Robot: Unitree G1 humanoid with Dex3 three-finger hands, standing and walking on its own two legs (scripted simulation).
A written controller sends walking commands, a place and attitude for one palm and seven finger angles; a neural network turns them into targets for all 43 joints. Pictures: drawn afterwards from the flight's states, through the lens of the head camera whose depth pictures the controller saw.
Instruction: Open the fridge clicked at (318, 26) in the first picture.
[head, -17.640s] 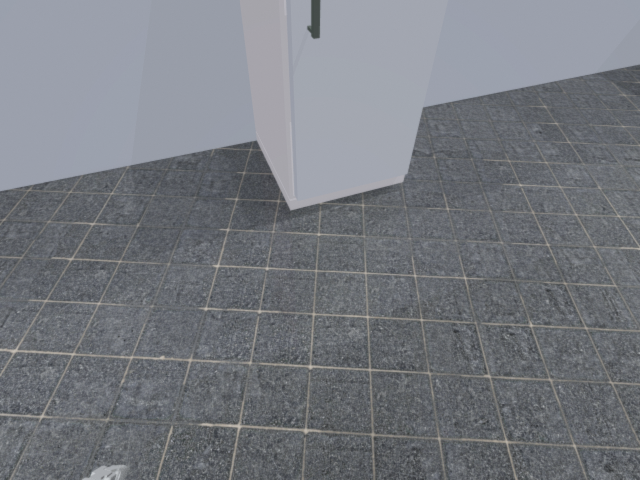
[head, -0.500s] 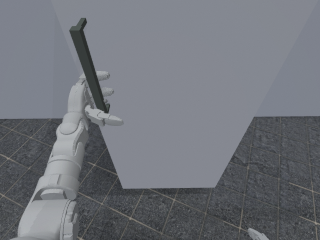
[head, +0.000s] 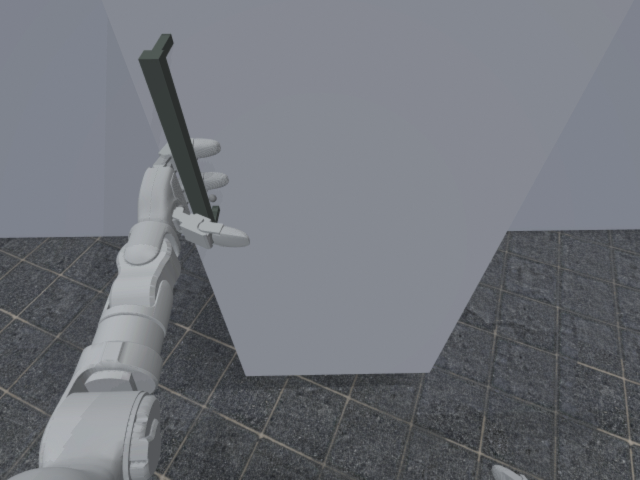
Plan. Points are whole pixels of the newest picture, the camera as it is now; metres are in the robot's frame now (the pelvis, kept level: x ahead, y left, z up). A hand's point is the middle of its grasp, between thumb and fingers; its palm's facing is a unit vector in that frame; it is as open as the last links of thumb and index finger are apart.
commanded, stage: grip the handle and tug to test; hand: left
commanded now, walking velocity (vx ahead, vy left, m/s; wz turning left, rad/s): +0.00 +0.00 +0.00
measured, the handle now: (191, 155) +0.47 +0.18 +0.17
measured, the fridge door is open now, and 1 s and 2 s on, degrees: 0 0 1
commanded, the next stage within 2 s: pull the door a little, standing still in 1.42 s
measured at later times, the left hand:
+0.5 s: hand (212, 198) +0.43 +0.15 +0.13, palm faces +0.03 -1.00 +0.01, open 8.5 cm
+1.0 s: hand (210, 199) +0.43 +0.15 +0.14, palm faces +0.04 -1.00 +0.01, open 5.2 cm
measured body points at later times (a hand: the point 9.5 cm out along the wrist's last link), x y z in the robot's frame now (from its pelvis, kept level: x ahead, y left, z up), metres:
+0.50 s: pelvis +0.00 +0.00 +0.00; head +0.02 +0.00 +0.45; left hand +0.42 +0.20 +0.14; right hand +0.10 -0.25 -0.11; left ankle +0.02 +0.11 -0.73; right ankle -0.02 -0.11 -0.73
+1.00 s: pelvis +0.01 +0.00 +0.00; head +0.02 -0.01 +0.45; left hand +0.42 +0.21 +0.14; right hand +0.11 -0.25 -0.11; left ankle +0.02 +0.11 -0.73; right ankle -0.02 -0.11 -0.73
